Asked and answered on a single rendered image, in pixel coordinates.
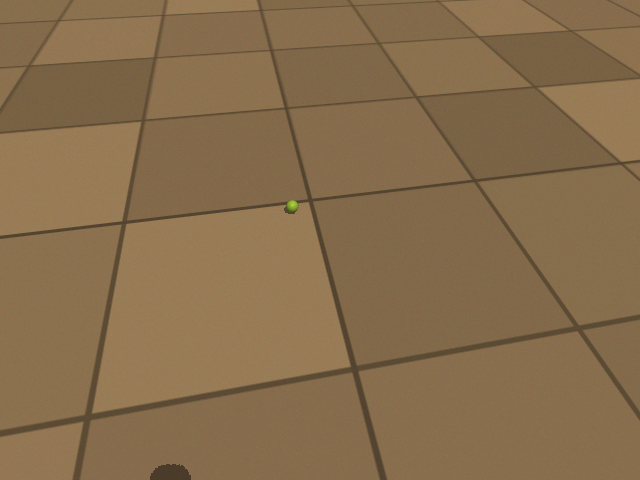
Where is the ball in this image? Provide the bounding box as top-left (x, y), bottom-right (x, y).
top-left (286, 200), bottom-right (298, 213)

